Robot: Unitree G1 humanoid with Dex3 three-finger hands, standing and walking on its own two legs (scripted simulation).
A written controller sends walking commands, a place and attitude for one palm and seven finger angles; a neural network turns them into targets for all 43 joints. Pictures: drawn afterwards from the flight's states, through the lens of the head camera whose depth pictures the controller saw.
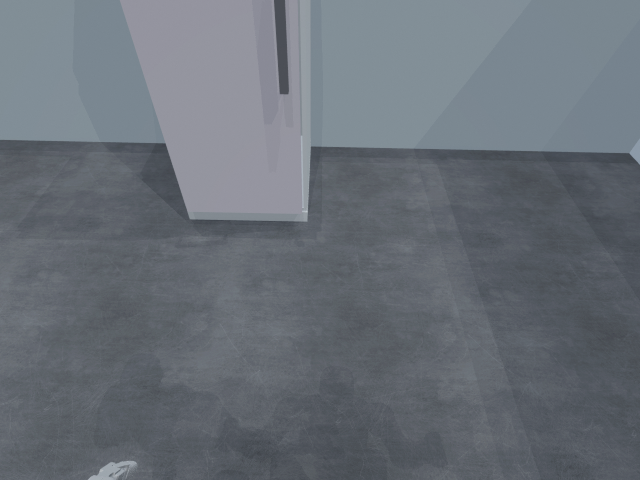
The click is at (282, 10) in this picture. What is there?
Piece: fridge door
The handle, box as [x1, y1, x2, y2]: [274, 0, 288, 93]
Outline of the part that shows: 274,0 279,89 280,93 288,93 284,0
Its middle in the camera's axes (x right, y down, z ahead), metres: -0.11 -0.63 +1.07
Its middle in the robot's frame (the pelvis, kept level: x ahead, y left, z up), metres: +1.23 +0.18 +0.13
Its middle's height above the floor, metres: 0.90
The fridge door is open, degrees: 0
